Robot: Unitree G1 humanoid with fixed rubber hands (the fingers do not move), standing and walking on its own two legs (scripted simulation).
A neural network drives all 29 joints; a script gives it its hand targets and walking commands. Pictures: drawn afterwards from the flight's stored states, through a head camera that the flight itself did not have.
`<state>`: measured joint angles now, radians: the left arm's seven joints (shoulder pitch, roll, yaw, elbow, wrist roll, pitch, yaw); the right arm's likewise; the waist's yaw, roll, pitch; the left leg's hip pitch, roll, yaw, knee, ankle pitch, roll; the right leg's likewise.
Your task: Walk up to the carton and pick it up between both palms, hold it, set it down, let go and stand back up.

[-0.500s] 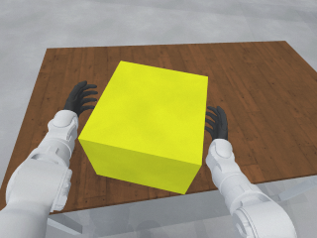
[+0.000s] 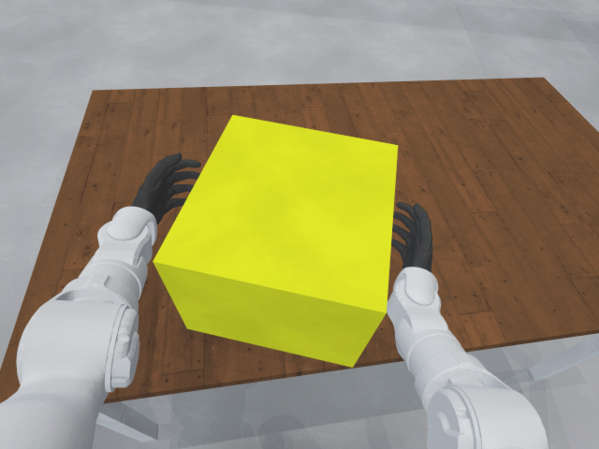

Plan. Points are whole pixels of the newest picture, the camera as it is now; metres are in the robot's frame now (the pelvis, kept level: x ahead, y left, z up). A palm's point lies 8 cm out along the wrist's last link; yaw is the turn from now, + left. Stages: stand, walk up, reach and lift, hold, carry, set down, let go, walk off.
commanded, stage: reach and lift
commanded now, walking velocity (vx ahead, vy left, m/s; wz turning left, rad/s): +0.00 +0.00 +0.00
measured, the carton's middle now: (291, 238) +0.46 +0.00 -0.01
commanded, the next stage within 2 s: none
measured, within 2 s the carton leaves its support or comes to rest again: leaves its support in 0.94 s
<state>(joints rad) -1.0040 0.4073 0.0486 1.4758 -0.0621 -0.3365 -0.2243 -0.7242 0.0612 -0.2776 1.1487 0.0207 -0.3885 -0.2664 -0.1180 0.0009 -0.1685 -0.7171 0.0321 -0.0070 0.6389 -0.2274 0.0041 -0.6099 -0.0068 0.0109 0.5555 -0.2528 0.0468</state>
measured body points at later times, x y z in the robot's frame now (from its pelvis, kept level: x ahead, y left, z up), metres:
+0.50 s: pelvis +0.02 +0.02 +0.01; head +0.09 +0.04 +0.46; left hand +0.47 +0.19 +0.07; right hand +0.39 -0.17 +0.03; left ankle +0.03 +0.11 -0.72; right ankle +0.00 -0.16 -0.72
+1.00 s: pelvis +0.02 +0.00 +0.02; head +0.05 +0.01 +0.47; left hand +0.44 +0.18 +0.08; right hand +0.38 -0.19 +0.05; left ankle +0.03 +0.11 -0.72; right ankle +0.00 -0.16 -0.72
